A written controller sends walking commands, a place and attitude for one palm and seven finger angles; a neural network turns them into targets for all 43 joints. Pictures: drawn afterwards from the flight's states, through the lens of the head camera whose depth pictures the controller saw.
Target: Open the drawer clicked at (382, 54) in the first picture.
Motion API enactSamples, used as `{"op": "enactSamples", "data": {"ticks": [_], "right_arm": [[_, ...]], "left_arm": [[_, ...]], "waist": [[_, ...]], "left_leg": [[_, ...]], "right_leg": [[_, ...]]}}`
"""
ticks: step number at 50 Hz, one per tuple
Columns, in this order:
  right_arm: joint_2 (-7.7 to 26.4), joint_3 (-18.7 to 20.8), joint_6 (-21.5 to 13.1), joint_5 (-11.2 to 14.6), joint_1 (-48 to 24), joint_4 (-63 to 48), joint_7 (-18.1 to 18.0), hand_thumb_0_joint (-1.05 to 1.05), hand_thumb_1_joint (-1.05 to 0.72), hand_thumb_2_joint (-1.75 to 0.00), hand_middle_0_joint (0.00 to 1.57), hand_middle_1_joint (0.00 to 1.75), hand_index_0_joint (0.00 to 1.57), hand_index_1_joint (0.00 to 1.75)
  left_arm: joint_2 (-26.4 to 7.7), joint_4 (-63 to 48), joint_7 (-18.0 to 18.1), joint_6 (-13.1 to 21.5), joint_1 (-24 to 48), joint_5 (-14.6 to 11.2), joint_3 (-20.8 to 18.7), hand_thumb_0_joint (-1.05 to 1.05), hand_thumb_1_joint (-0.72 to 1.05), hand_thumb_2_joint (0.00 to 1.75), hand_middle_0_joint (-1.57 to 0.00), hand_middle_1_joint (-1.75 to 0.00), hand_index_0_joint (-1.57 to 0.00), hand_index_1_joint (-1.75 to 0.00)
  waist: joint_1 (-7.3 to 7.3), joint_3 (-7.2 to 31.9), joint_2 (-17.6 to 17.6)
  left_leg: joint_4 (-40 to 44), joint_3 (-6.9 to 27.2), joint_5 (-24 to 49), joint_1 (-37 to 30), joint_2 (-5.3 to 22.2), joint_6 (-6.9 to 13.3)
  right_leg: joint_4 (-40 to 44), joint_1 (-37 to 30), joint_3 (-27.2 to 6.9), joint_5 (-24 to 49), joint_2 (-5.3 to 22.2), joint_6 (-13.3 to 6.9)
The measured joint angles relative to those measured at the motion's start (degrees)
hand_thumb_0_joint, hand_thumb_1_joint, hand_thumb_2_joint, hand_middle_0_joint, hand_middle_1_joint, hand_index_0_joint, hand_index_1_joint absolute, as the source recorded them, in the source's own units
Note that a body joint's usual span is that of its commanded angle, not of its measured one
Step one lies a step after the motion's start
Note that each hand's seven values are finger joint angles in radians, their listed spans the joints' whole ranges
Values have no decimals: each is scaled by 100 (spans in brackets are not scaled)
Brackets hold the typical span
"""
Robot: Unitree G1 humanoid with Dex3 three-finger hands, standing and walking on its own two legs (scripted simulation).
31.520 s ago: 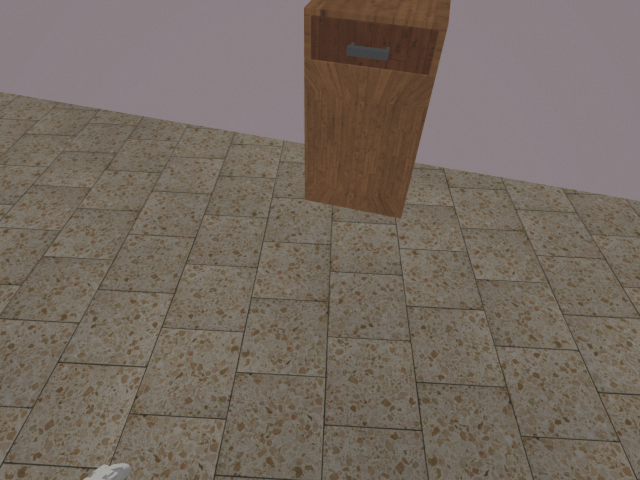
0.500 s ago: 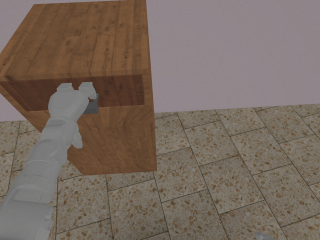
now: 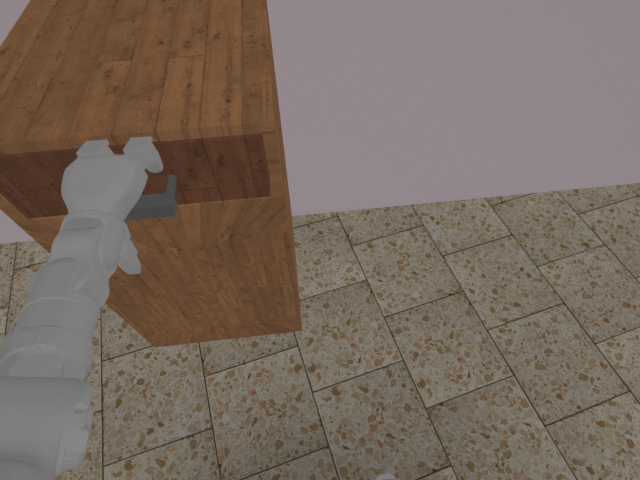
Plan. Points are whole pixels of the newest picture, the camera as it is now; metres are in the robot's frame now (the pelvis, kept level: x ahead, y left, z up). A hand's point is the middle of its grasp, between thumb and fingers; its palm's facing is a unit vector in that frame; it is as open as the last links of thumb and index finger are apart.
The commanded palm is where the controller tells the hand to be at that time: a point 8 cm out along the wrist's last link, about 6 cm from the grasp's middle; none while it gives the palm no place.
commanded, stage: re-aim the fingers above the handle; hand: left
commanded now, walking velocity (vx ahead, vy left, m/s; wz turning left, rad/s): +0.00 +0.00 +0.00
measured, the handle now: (131, 196) +0.53 +0.30 +0.00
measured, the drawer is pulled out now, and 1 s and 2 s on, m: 0.00 0.00 0.00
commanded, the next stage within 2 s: lower the fingers behind the handle in 1.44 s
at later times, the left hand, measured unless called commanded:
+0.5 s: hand (96, 198) +0.45 +0.29 +0.08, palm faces +0.07 +0.05 -1.00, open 13.9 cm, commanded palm +0.42 +0.30 +0.12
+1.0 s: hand (74, 196) +0.46 +0.33 +0.07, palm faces +0.02 +0.09 -1.00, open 13.9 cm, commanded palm +0.43 +0.30 +0.12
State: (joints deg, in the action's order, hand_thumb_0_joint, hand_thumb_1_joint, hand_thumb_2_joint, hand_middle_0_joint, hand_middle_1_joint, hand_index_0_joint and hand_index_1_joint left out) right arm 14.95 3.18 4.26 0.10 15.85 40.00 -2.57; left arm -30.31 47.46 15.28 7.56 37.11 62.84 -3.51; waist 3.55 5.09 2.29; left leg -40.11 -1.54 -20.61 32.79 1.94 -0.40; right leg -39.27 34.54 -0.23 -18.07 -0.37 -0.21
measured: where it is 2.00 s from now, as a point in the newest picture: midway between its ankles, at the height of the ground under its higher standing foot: outside the picture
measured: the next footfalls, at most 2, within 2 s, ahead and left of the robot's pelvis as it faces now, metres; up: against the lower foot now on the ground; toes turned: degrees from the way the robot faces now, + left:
none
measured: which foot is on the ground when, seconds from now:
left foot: down 0.00-1.00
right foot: down 0.00-1.00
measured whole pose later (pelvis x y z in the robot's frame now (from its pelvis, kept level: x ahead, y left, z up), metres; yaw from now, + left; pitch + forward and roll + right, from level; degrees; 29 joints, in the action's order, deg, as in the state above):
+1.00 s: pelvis +0.00 +0.02 +0.00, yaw -1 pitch +16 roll -1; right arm 15.0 2.0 5.7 0.5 15.1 41.1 -0.7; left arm -34.6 55.3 16.7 -5.1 43.5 61.3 -2.5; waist 3.3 5.6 3.6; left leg -42.3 -2.6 -21.8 36.9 1.4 1.1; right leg -39.6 38.1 -1.4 -18.0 0.1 1.6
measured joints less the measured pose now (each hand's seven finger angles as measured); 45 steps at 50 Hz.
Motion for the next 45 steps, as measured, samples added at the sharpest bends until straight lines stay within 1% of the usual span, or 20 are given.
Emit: {"op": "enactSamples", "data": {"ticks": [2,4,6,8,10,13,15,17,19,21,24,27,30,31,33,36,39,41,43,45], "right_arm": [[11,9,5,16,55,49,48,1,-90,-90,20,30,20,30],[22,6,7,52,115,106,75,1,-90,-90,20,30,20,30],[25,5,15,92,185,141,72,1,-90,-90,20,30,20,30],[19,15,2,117,259,162,40,1,-90,-90,20,30,20,30],[8,23,-14,117,310,177,-13,1,-90,-90,20,30,20,30],[-9,25,-56,80,301,186,-96,1,-90,-90,20,30,20,30],[-14,19,-79,61,230,162,-121,1,-90,-90,20,30,20,30],[-13,10,-108,44,135,119,-109,1,-90,-90,20,30,20,30],[-10,-13,-124,22,26,83,-59,1,-90,-90,20,30,20,30],[-4,-58,-107,10,-80,60,-4,1,-90,-90,20,30,20,30],[-1,-131,-81,31,-173,61,41,1,-90,-90,20,30,20,30],[-8,-176,-13,67,-139,57,60,1,-90,-90,20,30,20,30],[-19,-139,-14,106,77,22,19,1,-90,-90,20,30,20,30],[-23,-118,-24,103,155,29,-6,1,-90,-90,20,30,20,30],[-29,-89,-36,73,268,70,-70,1,-90,-90,20,30,20,30],[-30,-28,-59,20,334,110,-148,1,-90,-90,20,30,20,30],[-14,25,-86,-22,273,98,-150,1,-90,-90,20,30,20,30],[11,8,-72,-55,150,88,-90,1,-90,-90,20,30,20,30],[20,-10,-50,-75,33,66,-19,1,-90,-90,20,30,20,30],[24,-31,-18,-86,-58,65,64,1,-90,-90,20,30,20,30]], "left_arm": [[-98,132,120,-238,13,-9,-40,0,-49,30,-32,-120,-32,-120],[-188,327,90,-489,34,-48,-1,0,-49,30,-32,-120,-31,-120],[-250,471,-71,-699,18,-148,121,0,-49,30,-32,-120,-31,-120],[-247,473,-310,-783,-27,-288,322,0,-49,30,-32,-120,-31,-120],[-176,326,-557,-696,-83,-426,535,0,-49,30,-32,-120,-31,-120],[7,16,-752,-293,-126,-476,732,0,-49,30,-32,-120,-31,-120],[113,-129,-689,7,-114,-378,728,0,-49,30,-32,-120,-32,-120],[178,-173,-468,223,-40,-216,632,0,-49,30,-32,-120,-32,-120],[185,-133,-178,261,68,-83,450,0,-49,30,-32,-120,-32,-120],[105,-7,95,96,198,-4,273,0,-49,30,-32,-120,-32,-120],[-135,445,287,-413,492,55,187,0,-49,30,-32,-120,-32,-120],[-394,927,26,-858,630,-73,123,0,-49,30,-32,-120,-31,-120],[-521,1078,-545,-1034,560,-305,435,0,-49,30,-31,-119,-31,-120],[-504,993,-752,-973,496,-393,580,0,-49,30,-31,-119,-31,-120],[-412,675,-1102,-668,335,-528,775,0,-49,30,-32,-119,-31,-120],[-180,43,-1294,-14,104,-591,885,0,-49,30,-32,-119,-31,-120],[34,-371,-940,629,13,-413,700,0,-49,30,-32,-120,-32,-120],[58,-430,-492,782,78,-231,425,0,-49,30,-32,-120,-32,-120],[-13,-358,19,568,241,-74,209,0,-49,30,-32,-120,-32,-120],[-118,-191,413,118,404,13,40,0,-49,30,-32,-120,-32,-120]], "waist": [[-28,24,36],[-59,39,79],[-79,56,116],[-101,57,134],[-119,40,123],[-116,20,54],[-77,12,2],[-27,9,-34],[17,8,-58],[43,-6,-58],[35,-38,-28],[-2,-13,24],[-63,39,79],[-88,43,83],[-124,36,54],[-126,1,-25],[-51,17,-85],[39,25,-102],[105,10,-93],[104,-7,-51]], "left_leg": [[6,-30,11,35,4,9],[37,-39,28,26,0,22],[91,-25,55,-15,-12,36],[145,10,80,-85,-30,50],[176,59,95,-161,-53,63],[154,116,89,-216,-84,78],[95,125,66,-190,-94,83],[19,110,40,-117,-94,89],[-49,66,20,-25,-89,95],[-86,10,13,47,-80,101],[-77,-56,31,124,-76,112],[25,-97,72,120,-73,122],[117,-45,92,60,-87,134],[131,-9,89,30,-95,137],[116,62,63,-16,-113,143],[2,146,-13,-15,-136,143],[-205,161,-116,147,-126,136],[-360,132,-182,312,-103,133],[-469,91,-218,466,-86,134],[-492,28,-218,552,-69,135]], "right_leg": [[11,43,-30,24,-5,12],[54,30,-39,50,-1,27],[128,-30,-26,79,9,39],[210,-131,9,103,28,51],[274,-246,58,113,51,61],[291,-344,115,103,84,75],[247,-328,123,85,93,80],[179,-252,107,71,94,83],[100,-136,61,64,89,88],[46,-32,4,69,79,100],[29,81,-63,97,74,121],[118,96,-104,145,68,133],[249,-7,-50,162,82,141],[285,-63,-14,156,92,144],[308,-156,57,122,111,147],[240,-210,141,38,135,146],[63,-61,154,-48,128,133],[-85,118,122,-93,106,128],[-206,297,78,-116,90,134],[-248,419,13,-101,72,148]]}}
